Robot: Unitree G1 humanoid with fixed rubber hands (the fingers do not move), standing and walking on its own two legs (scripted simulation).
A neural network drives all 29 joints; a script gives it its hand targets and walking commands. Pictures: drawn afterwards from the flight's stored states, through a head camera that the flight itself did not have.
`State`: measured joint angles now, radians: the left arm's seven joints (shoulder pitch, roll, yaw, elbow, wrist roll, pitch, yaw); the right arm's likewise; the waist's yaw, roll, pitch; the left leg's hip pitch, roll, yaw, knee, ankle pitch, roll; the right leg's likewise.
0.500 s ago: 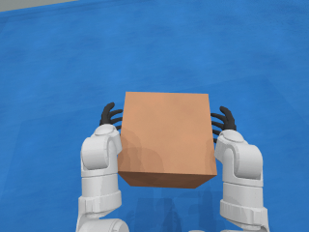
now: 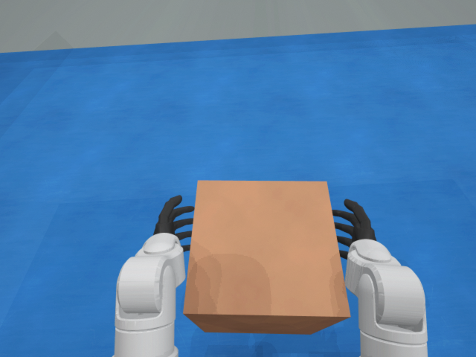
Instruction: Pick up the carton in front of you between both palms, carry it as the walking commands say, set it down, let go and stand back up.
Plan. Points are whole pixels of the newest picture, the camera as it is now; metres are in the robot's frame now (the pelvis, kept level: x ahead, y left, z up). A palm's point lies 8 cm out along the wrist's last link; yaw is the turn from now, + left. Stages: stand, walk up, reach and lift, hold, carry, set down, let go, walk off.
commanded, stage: carry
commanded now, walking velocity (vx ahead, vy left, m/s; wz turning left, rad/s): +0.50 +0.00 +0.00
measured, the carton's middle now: (259, 264) +0.30 +0.01 -0.01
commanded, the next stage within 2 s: none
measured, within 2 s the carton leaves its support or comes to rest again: neither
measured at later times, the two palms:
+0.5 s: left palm (214, 122) +0.58 +0.12 +0.10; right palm (347, 128) +0.57 -0.17 +0.09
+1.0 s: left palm (212, 107) +0.65 +0.13 +0.09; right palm (332, 108) +0.66 -0.15 +0.09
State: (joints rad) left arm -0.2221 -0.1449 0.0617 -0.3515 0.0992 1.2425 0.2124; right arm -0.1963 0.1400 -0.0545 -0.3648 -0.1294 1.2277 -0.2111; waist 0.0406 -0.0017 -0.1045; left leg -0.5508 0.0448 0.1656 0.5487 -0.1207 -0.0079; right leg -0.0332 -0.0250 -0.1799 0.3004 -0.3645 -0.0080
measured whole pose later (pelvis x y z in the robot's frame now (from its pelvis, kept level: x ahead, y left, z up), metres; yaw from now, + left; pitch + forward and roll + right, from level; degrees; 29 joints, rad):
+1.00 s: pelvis +0.39 -0.02 -0.01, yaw +1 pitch +5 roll -1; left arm -0.22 -0.14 0.06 -0.28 0.14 1.25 0.22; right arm -0.21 0.14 -0.06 -0.29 -0.13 1.26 -0.21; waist 0.00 0.02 -0.15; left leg -0.15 0.06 0.13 0.53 -0.44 -0.02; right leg -0.38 -0.05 -0.22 0.59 -0.28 -0.04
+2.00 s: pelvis +0.32 -0.01 -0.01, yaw +1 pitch +2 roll +0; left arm -0.26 -0.15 0.20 0.25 0.28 0.74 0.03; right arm -0.25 0.15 -0.19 0.25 -0.29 0.75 -0.03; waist 0.00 0.00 -0.10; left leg -0.20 0.03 0.16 0.54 -0.37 0.02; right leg -0.40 -0.08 -0.19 0.52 -0.15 -0.04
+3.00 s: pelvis +0.32 +0.00 +0.01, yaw +9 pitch -4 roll +0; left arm -0.26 -0.15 0.20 0.26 0.25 0.68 0.05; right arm -0.21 0.14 -0.15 0.17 -0.25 0.72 -0.03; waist 0.01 0.03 0.04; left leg -0.04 -0.03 0.00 0.41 -0.29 0.04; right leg -0.18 -0.02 0.04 0.38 -0.12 0.04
